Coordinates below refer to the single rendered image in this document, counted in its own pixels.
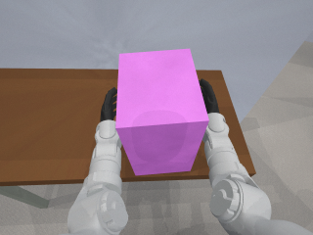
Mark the robot left upper arm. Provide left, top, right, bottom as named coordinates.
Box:
left=58, top=189, right=128, bottom=235

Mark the right robot hand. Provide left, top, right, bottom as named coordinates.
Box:
left=199, top=79, right=220, bottom=114

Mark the robot right upper arm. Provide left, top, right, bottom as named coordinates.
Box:
left=209, top=178, right=313, bottom=235

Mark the left robot forearm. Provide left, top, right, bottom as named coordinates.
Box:
left=74, top=119, right=122, bottom=203

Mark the right robot forearm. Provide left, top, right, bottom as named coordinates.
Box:
left=202, top=113, right=260, bottom=189

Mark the left robot hand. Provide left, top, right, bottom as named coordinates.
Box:
left=100, top=87, right=117, bottom=122

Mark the table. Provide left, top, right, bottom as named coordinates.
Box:
left=0, top=68, right=256, bottom=209

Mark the carton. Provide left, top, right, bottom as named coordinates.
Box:
left=115, top=48, right=209, bottom=176

